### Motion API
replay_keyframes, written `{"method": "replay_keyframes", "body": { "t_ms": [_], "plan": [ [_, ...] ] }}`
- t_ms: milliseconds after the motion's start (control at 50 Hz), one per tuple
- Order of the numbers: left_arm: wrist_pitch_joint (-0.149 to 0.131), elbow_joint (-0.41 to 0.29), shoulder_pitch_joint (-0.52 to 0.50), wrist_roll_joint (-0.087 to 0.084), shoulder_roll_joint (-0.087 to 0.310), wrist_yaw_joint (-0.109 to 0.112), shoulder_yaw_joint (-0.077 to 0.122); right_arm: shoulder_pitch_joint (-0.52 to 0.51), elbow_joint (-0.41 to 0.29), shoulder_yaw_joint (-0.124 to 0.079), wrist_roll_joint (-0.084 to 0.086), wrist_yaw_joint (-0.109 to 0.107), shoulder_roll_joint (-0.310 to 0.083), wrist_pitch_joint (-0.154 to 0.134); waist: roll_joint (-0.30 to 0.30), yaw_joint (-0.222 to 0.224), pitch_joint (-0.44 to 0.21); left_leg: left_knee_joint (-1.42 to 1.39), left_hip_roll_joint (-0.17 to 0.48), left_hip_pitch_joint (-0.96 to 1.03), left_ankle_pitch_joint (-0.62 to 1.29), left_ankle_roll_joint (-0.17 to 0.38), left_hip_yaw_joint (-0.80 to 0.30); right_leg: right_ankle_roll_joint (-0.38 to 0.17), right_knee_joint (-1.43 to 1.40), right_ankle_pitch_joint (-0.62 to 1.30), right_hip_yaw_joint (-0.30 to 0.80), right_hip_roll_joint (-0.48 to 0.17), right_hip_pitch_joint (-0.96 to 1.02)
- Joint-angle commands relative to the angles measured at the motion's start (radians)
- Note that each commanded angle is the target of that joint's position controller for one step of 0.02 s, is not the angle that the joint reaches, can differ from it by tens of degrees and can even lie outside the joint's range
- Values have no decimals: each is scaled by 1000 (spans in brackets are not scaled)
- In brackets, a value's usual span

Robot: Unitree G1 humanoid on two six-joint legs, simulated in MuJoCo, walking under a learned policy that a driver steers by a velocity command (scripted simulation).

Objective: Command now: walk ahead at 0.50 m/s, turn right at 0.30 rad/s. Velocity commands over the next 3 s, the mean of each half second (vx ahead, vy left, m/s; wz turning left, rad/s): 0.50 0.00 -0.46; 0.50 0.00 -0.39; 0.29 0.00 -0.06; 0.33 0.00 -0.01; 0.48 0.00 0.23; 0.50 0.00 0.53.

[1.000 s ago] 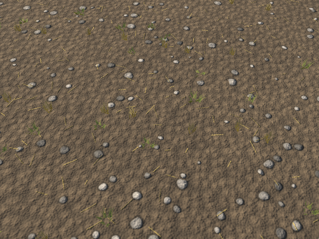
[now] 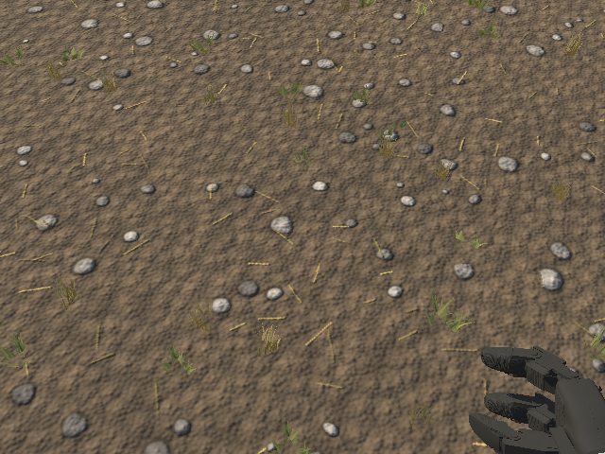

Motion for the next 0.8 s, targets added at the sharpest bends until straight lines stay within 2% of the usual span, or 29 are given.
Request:
{"method": "replay_keyframes", "body": {
  "t_ms": [20, 40, 60, 80, 100, 120, 140, 180, 240, 320, 380, 440, 480, 500, 520, 540, 560, 580, 600, 620, 640, 660, 700, 740, 800],
  "plan": [
    [-42, -88, 63, 1, 58, -16, -5, 507, 65, -90, 5, -20, -235, 4, 268, -222, -450, -113, 459, 979, -58, 274, -703, -8, 681, -122, 91, -1, -659],
    [-44, -99, -11, -22, 150, -15, 29, 436, 61, -76, 10, -27, -185, 7, 174, -214, -268, -171, 423, 827, -181, 233, -623, -2, 744, -67, 105, -49, -733],
    [-37, -125, -95, -24, 150, -10, 33, 350, 53, -65, 11, -30, -155, 8, 123, -183, -133, -213, 386, 658, -187, 194, -491, 2, 721, 24, 67, -97, -737],
    [-26, -133, -134, -11, 131, -6, 35, 286, 59, -55, 7, -24, -120, 4, 71, -148, -46, -267, 342, 506, -148, 173, -398, 7, 673, 79, 52, -125, -702],
    [-12, -129, -123, -3, 119, -3, 42, 241, 62, -49, 0, -19, -94, -4, 88, -108, -18, -306, 308, 408, -111, 151, -323, 9, 631, 119, 59, -152, -644],
    [3, -124, -96, -1, 96, -2, 41, 218, 71, -50, -3, -15, -91, -9, 105, -81, -6, -345, 288, 331, -89, 139, -264, 13, 619, 145, 60, -165, -579],
    [15, -122, -86, -3, 76, -1, 40, 207, 79, -54, -3, -13, -95, -16, 109, -68, -2, -369, 279, 293, -49, 139, -211, 18, 614, 172, 54, -166, -559],
    [27, -146, -118, -2, 76, 3, 46, 211, 103, -64, -7, -19, -125, -24, 88, -57, 10, -395, 282, 279, 19, 142, -134, 31, 583, 247, 66, -172, -595],
    [18, -171, -181, -3, 73, -9, 49, 267, 145, -71, -8, -28, -148, -26, 62, -76, 17, -393, 282, 355, 93, 137, -48, 38, 471, 402, 87, -166, -677],
    [5, -212, -309, 2, 53, -37, 36, 298, 173, -75, 0, -41, -178, -13, 62, -118, 47, -381, 259, 384, 116, 100, 76, 37, 261, 557, 11, -156, -641],
    [6, -263, -414, 4, 44, -54, 25, 357, 201, -82, 11, -44, -209, 2, 60, -159, 83, -362, 292, 458, 111, 95, 107, 25, 167, 518, -39, -150, -651],
    [7, -307, -465, 1, 60, -67, 25, 389, 223, -91, 27, -44, -233, 20, 80, -164, 104, -298, 329, 567, 200, 79, 127, -13, 110, 365, -87, -132, -666],
    [8, -312, -416, 2, 89, -74, 38, 362, 217, -99, 34, -49, -266, 33, 119, -117, 51, -168, 331, 591, 533, 55, 165, -52, 101, 247, -152, -76, -543],
    [9, -292, -318, 1, 118, -74, 56, 346, 213, -101, 36, -53, -280, 41, 121, -57, -10, -26, 312, 576, 698, 38, 193, -79, 71, 237, -188, -26, -402],
    [10, -243, -146, -3, 176, -66, 90, 343, 209, -93, 37, -57, -267, 46, 92, 30, -104, 196, 267, 484, 703, 5, 226, -117, 5, 308, -189, 23, -141],
    [18, -216, 3, -6, 286, -44, 125, 360, 181, -71, 4, -58, -212, 37, -78, 72, -208, 539, 215, 187, 292, -49, 230, -194, -5, 353, 111, -164, 186],
    [3, -242, -58, -11, 353, -47, 125, 412, 122, -32, -3, -43, -103, 1, -291, -33, -333, 862, -8, -206, -485, -101, 63, -402, -193, 160, 706, -387, 451],
    [-7, -253, -28, 2, 260, -52, 97, 301, 112, -53, 33, -29, -203, -38, -140, 41, -349, 903, 37, -302, -459, -70, -107, -358, -264, 154, 708, -386, 453],
    [-17, -247, -58, 7, 206, -51, 82, 232, 88, -54, 55, -25, -213, -52, -106, 33, -226, 868, 75, -342, -385, -43, -95, -313, -246, 238, 552, -349, 355],
    [-22, -256, -127, 4, 178, -51, 72, 227, 93, -51, 38, -33, -195, -55, -6, -18, -143, 770, 119, -290, -312, -37, -94, -278, -242, 355, 428, -302, 201],
    [-23, -269, -186, 4, 138, -47, 60, 226, 101, -60, 10, -40, -206, -48, -3, -53, -104, 686, 146, -222, -277, -45, -90, -258, -254, 455, 341, -267, 87],
    [-22, -286, -216, 13, 127, -42, 53, 241, 101, -64, 5, -38, -205, -36, -20, -83, -83, 652, 157, -163, -252, -53, -94, -256, -277, 512, 310, -246, 6],
    [-27, -288, -223, 12, 134, -33, 53, 268, 105, -61, 0, -32, -181, -12, -11, -107, -67, 581, 157, -130, -218, -81, -72, -262, -307, 606, 257, -235, -63],
    [-31, -275, -198, 11, 154, -22, 57, 224, 90, -51, -7, -32, -154, 0, -7, -100, -36, 470, 152, -143, -132, -108, -51, -254, -332, 670, 192, -220, -107],
    [-28, -251, -160, 7, 158, -12, 55, 123, 68, -36, -3, -25, -129, 0, -41, -59, -8, 239, 122, -105, 81, -114, -33, -200, -335, 642, 110, -169, -130]
  ]
}}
